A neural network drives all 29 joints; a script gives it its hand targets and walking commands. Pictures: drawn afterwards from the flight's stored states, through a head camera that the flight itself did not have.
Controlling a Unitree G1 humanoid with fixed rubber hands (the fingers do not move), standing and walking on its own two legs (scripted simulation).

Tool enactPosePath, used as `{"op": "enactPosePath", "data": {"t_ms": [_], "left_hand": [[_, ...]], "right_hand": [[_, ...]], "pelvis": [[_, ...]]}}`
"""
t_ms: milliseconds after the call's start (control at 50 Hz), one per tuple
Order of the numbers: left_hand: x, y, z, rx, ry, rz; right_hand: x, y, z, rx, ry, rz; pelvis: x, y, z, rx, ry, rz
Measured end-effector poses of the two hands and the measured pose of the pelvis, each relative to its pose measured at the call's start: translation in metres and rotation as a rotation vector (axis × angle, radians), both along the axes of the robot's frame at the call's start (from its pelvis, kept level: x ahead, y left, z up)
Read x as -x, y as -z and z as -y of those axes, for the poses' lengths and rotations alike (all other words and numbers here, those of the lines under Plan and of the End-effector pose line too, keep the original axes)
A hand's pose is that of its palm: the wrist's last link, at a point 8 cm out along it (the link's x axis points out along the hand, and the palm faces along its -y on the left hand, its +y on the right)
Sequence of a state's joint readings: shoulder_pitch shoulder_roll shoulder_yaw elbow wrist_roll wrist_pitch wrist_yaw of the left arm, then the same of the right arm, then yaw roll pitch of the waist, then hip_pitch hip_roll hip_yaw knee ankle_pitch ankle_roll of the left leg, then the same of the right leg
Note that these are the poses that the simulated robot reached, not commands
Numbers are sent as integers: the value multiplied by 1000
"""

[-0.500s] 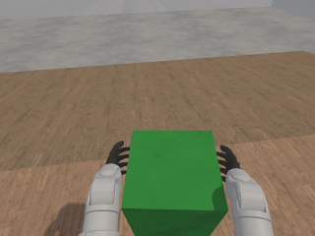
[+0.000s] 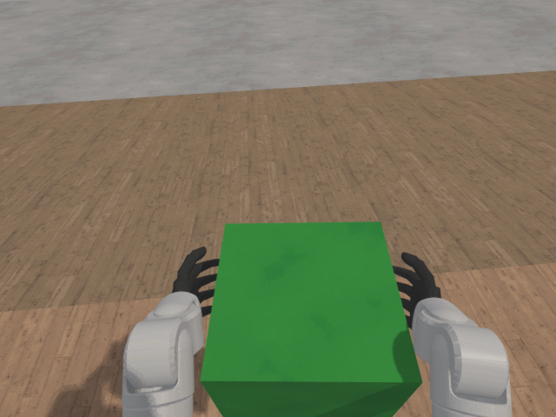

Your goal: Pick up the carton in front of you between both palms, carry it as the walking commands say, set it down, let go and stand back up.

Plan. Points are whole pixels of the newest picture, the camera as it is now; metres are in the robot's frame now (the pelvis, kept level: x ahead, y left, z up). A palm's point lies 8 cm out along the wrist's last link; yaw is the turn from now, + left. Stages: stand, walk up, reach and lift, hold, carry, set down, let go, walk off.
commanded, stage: carry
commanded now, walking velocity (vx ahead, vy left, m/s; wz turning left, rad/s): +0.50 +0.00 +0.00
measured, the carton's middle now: (303, 333) +0.26 +0.00 +0.01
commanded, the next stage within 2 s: none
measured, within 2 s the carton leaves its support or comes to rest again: neither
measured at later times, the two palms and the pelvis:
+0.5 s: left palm (218, 152) +0.60 +0.17 +0.09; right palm (372, 158) +0.58 -0.13 +0.09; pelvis +0.32 +0.03 +0.00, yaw -2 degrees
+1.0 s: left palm (249, 61) +0.98 +0.15 +0.12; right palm (360, 63) +0.98 -0.15 +0.11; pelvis +0.64 +0.00 -0.01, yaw +0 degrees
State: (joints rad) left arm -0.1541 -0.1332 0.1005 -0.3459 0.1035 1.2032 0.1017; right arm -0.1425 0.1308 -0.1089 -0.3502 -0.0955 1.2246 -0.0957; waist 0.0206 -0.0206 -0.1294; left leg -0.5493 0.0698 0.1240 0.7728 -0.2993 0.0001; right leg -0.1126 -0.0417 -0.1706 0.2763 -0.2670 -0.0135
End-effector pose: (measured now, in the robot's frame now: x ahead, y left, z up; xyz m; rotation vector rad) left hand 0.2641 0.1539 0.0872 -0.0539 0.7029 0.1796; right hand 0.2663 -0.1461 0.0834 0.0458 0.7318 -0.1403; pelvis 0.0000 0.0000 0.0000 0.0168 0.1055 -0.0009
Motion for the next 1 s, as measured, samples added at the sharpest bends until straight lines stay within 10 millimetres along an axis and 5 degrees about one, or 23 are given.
{"op": "enactPosePath", "data": {"t_ms": [180,340,500,640,800,1000], "left_hand": [[-133,19,-32,37,13,35],[-230,16,-24,31,98,-41],[-333,-1,-17,18,78,42],[-434,16,0,-19,24,53],[-528,7,4,1,-51,4],[-713,-30,7,-56,48,77]], "right_hand": [[-125,14,-33,24,22,35],[-198,10,-26,26,102,-42],[-310,-6,-18,24,73,41],[-427,22,0,-14,20,52],[-539,12,4,-29,-26,3],[-709,-26,7,52,-31,80]], "pelvis": [[-121,29,-36,-6,33,34],[-207,0,-49,38,51,15],[-317,2,-34,42,32,18],[-428,32,-5,41,-9,54],[-513,7,14,-1,-23,34],[-639,9,4,10,8,27]]}}
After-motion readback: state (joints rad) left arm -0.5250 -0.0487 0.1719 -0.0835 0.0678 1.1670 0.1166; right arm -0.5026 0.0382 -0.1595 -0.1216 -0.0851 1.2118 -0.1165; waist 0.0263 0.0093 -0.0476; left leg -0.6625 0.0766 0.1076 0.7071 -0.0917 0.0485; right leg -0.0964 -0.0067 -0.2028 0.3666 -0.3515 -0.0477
